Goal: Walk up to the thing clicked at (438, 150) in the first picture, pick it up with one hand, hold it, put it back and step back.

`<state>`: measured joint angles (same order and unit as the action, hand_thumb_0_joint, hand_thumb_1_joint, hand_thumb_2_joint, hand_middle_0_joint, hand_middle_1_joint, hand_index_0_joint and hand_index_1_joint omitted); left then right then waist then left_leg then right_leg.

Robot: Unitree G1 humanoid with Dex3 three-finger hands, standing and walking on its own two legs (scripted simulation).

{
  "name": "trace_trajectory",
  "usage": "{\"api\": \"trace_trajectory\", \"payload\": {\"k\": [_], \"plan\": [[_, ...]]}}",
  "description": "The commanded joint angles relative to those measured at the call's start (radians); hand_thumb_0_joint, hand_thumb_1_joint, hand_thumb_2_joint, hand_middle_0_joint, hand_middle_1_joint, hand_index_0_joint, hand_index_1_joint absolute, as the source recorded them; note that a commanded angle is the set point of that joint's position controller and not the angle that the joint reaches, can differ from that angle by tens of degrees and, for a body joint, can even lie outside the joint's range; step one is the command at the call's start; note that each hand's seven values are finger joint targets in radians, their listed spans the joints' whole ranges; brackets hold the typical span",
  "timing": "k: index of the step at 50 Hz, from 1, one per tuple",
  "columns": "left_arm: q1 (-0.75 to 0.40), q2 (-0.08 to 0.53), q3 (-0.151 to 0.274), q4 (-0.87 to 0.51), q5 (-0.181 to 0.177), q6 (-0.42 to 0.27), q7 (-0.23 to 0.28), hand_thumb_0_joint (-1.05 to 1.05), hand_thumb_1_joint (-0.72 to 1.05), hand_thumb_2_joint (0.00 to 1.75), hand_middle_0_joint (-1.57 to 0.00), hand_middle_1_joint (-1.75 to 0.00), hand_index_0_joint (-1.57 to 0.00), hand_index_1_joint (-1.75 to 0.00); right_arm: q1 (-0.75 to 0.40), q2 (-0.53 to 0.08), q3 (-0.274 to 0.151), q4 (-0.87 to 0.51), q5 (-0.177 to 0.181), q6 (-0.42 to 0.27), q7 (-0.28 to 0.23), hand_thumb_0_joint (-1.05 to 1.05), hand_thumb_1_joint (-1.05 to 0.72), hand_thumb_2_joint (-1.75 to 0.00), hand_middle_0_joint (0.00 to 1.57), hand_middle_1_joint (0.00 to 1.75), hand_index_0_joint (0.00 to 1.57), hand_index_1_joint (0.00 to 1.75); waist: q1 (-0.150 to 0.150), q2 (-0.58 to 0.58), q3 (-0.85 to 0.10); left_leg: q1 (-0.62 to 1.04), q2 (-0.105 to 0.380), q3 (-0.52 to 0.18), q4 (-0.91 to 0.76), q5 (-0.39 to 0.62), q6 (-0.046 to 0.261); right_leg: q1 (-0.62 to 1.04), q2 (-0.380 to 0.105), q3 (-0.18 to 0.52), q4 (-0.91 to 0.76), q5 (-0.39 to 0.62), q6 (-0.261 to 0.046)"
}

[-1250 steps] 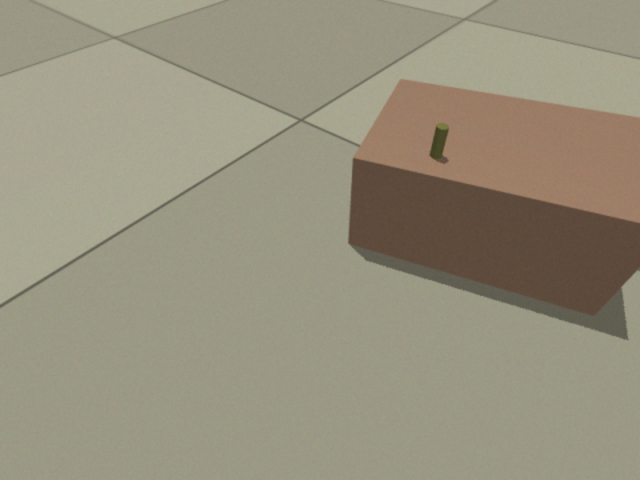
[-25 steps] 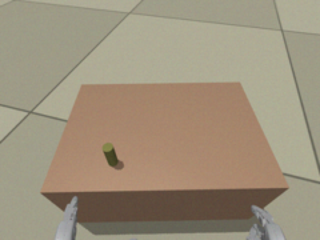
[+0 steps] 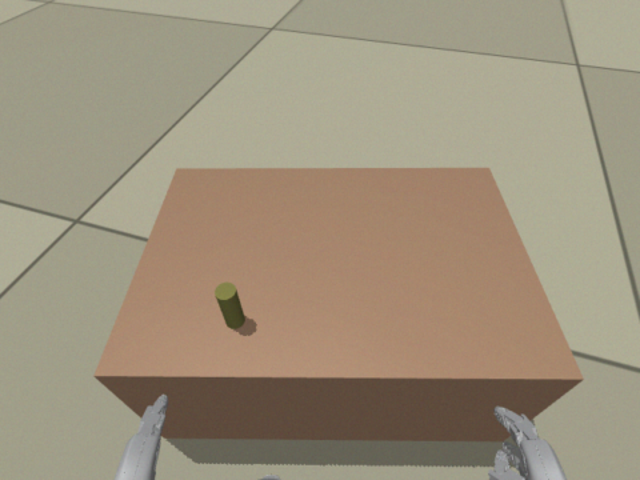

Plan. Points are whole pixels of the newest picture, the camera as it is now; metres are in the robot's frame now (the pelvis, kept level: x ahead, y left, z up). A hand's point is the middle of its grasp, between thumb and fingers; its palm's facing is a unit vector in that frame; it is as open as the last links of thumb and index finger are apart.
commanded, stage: stand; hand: left
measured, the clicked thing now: (230, 306) +0.49 +0.21 -0.22
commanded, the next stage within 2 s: none
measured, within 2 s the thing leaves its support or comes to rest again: neither
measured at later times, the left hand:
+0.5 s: hand out of the picture +0.05 +0.26 -0.12, palm faces -0.01 -0.93 -0.36, open 7.9 cm
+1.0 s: hand out of the picture +0.04 +0.26 -0.11, palm faces -0.02 -0.94 -0.35, open 7.4 cm
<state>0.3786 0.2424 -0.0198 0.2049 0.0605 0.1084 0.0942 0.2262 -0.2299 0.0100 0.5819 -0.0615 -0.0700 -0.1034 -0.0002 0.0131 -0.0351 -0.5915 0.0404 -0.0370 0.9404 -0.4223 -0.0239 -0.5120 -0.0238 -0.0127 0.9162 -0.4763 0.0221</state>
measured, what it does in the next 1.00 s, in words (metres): rises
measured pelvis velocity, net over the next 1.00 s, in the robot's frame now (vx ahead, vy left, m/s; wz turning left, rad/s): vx -0.01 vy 0.00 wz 0.01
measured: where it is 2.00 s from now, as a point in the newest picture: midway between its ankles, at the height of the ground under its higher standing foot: outside the picture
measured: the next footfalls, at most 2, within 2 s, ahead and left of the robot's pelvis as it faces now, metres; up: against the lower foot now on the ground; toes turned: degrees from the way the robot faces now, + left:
none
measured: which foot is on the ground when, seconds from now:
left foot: down 0.00-1.00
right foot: down 0.00-1.00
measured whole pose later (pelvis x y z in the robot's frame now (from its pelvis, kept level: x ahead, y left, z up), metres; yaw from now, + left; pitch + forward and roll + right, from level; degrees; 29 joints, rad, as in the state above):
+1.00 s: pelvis -0.01 +0.00 +0.05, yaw +0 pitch -5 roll +0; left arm 0.15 0.34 0.00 1.15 0.03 -0.01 0.01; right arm 0.15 -0.33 -0.02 1.14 -0.02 0.01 0.00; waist 0.00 0.01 0.07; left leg -0.17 0.02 -0.02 0.41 -0.16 -0.02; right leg -0.10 -0.04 -0.02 0.39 -0.21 0.04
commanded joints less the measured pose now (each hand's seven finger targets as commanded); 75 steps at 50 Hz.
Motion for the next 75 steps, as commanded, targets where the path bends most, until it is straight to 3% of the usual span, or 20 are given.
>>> {"api": "trace_trajectory", "payload": {"k": [1, 2, 5, 7, 9, 12, 14, 15, 19, 25, 28, 35, 40, 48, 55, 60, 67, 68, 75], "plan": [[-0.053, 0.227, 0.097, 0.173, 0.018, -0.125, -0.057, 0.00, -0.14, 0.46, -0.20, -0.30, -0.20, -0.30, -0.066, -0.239, -0.094, 0.028, -0.005, 0.010, 0.062, 0.00, -0.90, -0.90, 0.20, 0.30, 0.20, 0.30, 0.014, 0.007, -0.049, 0.162, 0.012, -0.056, -0.197, 0.140, 0.093, 0.067, -0.047, 0.083, -0.189, 0.123, -0.109], [-0.080, 0.227, 0.094, 0.213, 0.007, -0.131, -0.064, 0.00, -0.06, 0.54, -0.20, -0.30, -0.20, -0.30, -0.064, -0.236, -0.092, 0.042, 0.005, 0.011, 0.074, 0.00, -0.90, -0.90, 0.20, 0.30, 0.20, 0.30, 0.014, -0.010, -0.036, 0.172, 0.011, -0.054, -0.214, 0.101, 0.094, 0.056, -0.045, 0.083, -0.208, 0.097, -0.102], [-0.114, 0.259, 0.096, 0.317, -0.002, -0.147, -0.068, 0.00, 0.18, 0.78, -0.20, -0.30, -0.20, -0.30, -0.066, -0.233, -0.099, 0.089, 0.019, 0.013, 0.090, 0.00, -0.90, -0.90, 0.20, 0.30, 0.20, 0.30, -0.001, -0.059, -0.070, 0.234, -0.003, -0.029, -0.199, 0.178, 0.081, 0.101, -0.072, 0.114, -0.263, 0.212, -0.098], [-0.136, 0.264, 0.096, 0.382, -0.007, -0.151, -0.064, 0.00, 0.34, 0.90, -0.20, -0.30, -0.20, -0.30, -0.063, -0.238, -0.099, 0.133, 0.015, 0.018, 0.091, 0.00, -0.90, -0.90, 0.20, 0.30, 0.20, 0.30, -0.003, -0.028, -0.048, 0.259, 0.003, -0.036, -0.226, 0.232, 0.084, 0.113, -0.069, 0.105, -0.264, 0.267, -0.086], [-0.134, 0.266, 0.094, 0.441, -0.012, -0.151, -0.060, 0.00, 0.50, 0.90, -0.20, -0.30, -0.20, -0.30, -0.070, -0.251, -0.100, 0.168, 0.014, 0.024, 0.090, 0.00, -0.90, -0.90, 0.20, 0.30, 0.20, 0.30, 0.006, 0.008, -0.013, 0.261, 0.016, -0.062, -0.271, 0.234, 0.090, 0.126, -0.056, 0.083, -0.278, 0.257, -0.078], [-0.144, 0.274, 0.095, 0.518, -0.018, -0.148, -0.059, 0.00, 0.74, 0.90, -0.20, -0.30, -0.20, -0.30, -0.071, -0.264, -0.098, 0.214, 0.017, 0.034, 0.089, 0.00, -0.90, -0.90, 0.20, 0.30, 0.20, 0.30, 0.008, 0.024, 0.013, 0.265, 0.032, -0.091, -0.344, 0.155, 0.093, 0.158, -0.049, 0.071, -0.311, 0.207, -0.072], [-0.141, 0.273, 0.093, 0.569, -0.024, -0.146, -0.058, 0.00, 0.90, 0.90, -0.20, -0.30, -0.20, -0.30, -0.071, -0.268, -0.094, 0.247, 0.019, 0.031, 0.088, 0.00, -0.90, -0.90, 0.20, 0.30, 0.20, 0.30, 0.012, 0.037, -0.008, 0.304, 0.045, -0.102, -0.378, 0.232, 0.086, 0.199, -0.047, 0.056, -0.312, 0.257, -0.069], [-0.136, 0.274, 0.092, 0.592, -0.025, -0.145, -0.058, 0.00, 0.90, 0.90, -0.20, -0.30, -0.20, -0.30, -0.070, -0.276, -0.094, 0.263, 0.020, 0.034, 0.087, 0.00, -0.90, -0.90, 0.20, 0.30, 0.20, 0.30, 0.014, 0.057, 0.002, 0.290, 0.051, -0.113, -0.403, 0.199, 0.086, 0.218, -0.047, 0.052, -0.331, 0.247, -0.064], [-0.143, 0.289, 0.085, 0.680, -0.029, -0.143, -0.057, 0.00, 0.90, 0.90, -0.20, -0.30, -0.20, -0.30, -0.076, -0.280, -0.085, 0.326, 0.028, 0.039, 0.081, 0.00, -0.90, -0.90, 0.20, 0.30, 0.20, 0.30, 0.011, 0.016, 0.013, 0.339, 0.048, -0.091, -0.433, 0.267, 0.070, 0.276, -0.071, 0.068, -0.407, 0.313, -0.062], [-0.185, 0.291, 0.068, 0.767, -0.038, -0.136, -0.060, 0.00, 0.90, 0.90, -0.20, -0.30, -0.20, -0.30, -0.067, -0.293, -0.074, 0.408, 0.035, 0.042, 0.082, 0.00, -0.90, -0.90, 0.20, 0.30, 0.20, 0.30, -0.001, 0.027, 0.054, 0.379, 0.059, -0.091, -0.538, 0.257, 0.055, 0.324, -0.075, 0.062, -0.495, 0.278, -0.049], [-0.187, 0.292, 0.062, 0.804, -0.035, -0.139, -0.060, 0.00, 0.90, 0.90, -0.20, -0.30, -0.20, -0.30, -0.092, -0.285, -0.070, 0.430, 0.040, 0.043, 0.082, 0.00, -0.90, -0.90, 0.20, 0.30, 0.20, 0.30, 0.005, -0.001, 0.049, 0.416, 0.056, -0.074, -0.536, 0.310, 0.051, 0.347, -0.091, 0.065, -0.533, 0.321, -0.044], [-0.225, 0.289, 0.057, 0.857, -0.037, -0.135, -0.068, 0.00, 0.90, 0.90, -0.20, -0.30, -0.20, -0.30, -0.107, -0.293, -0.067, 0.473, 0.042, 0.048, 0.085, 0.00, -0.90, -0.90, 0.20, 0.30, 0.20, 0.30, 0.002, 0.018, 0.097, 0.396, 0.062, -0.081, -0.628, 0.175, 0.042, 0.352, -0.085, 0.062, -0.588, 0.226, -0.035], [-0.247, 0.297, 0.058, 0.877, -0.035, -0.137, -0.068, 0.00, 0.90, 0.90, -0.20, -0.30, -0.20, -0.30, -0.118, -0.290, -0.070, 0.485, 0.045, 0.050, 0.089, 0.00, -0.90, -0.90, 0.20, 0.30, 0.20, 0.30, -0.005, -0.015, 0.088, 0.421, 0.059, -0.069, -0.626, 0.200, 0.039, 0.348, -0.097, 0.074, -0.622, 0.200, -0.033], [-0.252, 0.302, 0.059, 0.893, -0.033, -0.134, -0.073, 0.00, 0.90, 0.90, -0.20, -0.30, -0.20, -0.30, -0.124, -0.295, -0.066, 0.503, 0.044, 0.056, 0.094, 0.00, -0.90, -0.90, 0.20, 0.30, 0.20, 0.30, 0.002, -0.007, 0.115, 0.391, 0.058, -0.072, -0.646, 0.125, 0.038, 0.330, -0.093, 0.074, -0.641, 0.121, -0.031], [-0.267, 0.302, 0.059, 0.897, -0.039, -0.139, -0.074, 0.00, 0.90, 0.90, -0.20, -0.30, -0.20, -0.30, -0.128, -0.302, -0.062, 0.508, 0.046, 0.051, 0.093, 0.00, -0.90, -0.90, 0.20, 0.30, 0.20, 0.30, -0.002, -0.013, 0.066, 0.452, 0.069, -0.059, -0.628, 0.251, 0.042, 0.357, -0.103, 0.080, -0.637, 0.236, -0.032], [-0.258, 0.303, 0.061, 0.903, -0.043, -0.136, -0.076, 0.00, 0.90, 0.90, -0.20, -0.30, -0.20, -0.30, -0.131, -0.308, -0.057, 0.512, 0.046, 0.049, 0.090, 0.00, -0.90, -0.90, 0.20, 0.30, 0.20, 0.30, 0.003, 0.013, 0.056, 0.450, 0.072, -0.056, -0.643, 0.266, 0.041, 0.381, -0.100, 0.072, -0.624, 0.297, -0.032], [-0.264, 0.300, 0.061, 0.908, -0.043, -0.133, -0.079, 0.00, 0.90, 0.90, -0.20, -0.30, -0.20, -0.30, -0.127, -0.321, -0.057, 0.519, 0.048, 0.049, 0.089, 0.00, -0.90, -0.90, 0.20, 0.30, 0.20, 0.30, -0.002, 0.005, 0.077, 0.447, 0.078, -0.061, -0.663, 0.235, 0.036, 0.365, -0.097, 0.071, -0.631, 0.264, -0.030], [-0.266, 0.302, 0.061, 0.905, -0.043, -0.134, -0.079, 0.00, 0.90, 0.90, -0.20, -0.30, -0.20, -0.30, -0.138, -0.317, -0.058, 0.514, 0.047, 0.046, 0.090, 0.00, -0.90, -0.90, 0.20, 0.30, 0.20, 0.30, 0.001, 0.000, 0.059, 0.462, 0.079, -0.056, -0.650, 0.279, 0.038, 0.375, -0.102, 0.074, -0.629, 0.296, -0.032], [-0.279, 0.304, 0.065, 0.900, -0.045, -0.132, -0.079, 0.00, 0.90, 0.90, -0.20, -0.30, -0.20, -0.30, -0.144, -0.317, -0.057, 0.515, 0.048, 0.046, 0.089, 0.00, -0.90, -0.90, 0.20, 0.30, 0.20, 0.30, -0.002, -0.004, 0.050, 0.472, 0.080, -0.053, -0.653, 0.305, 0.034, 0.377, -0.102, 0.067, -0.627, 0.320, -0.029]]}}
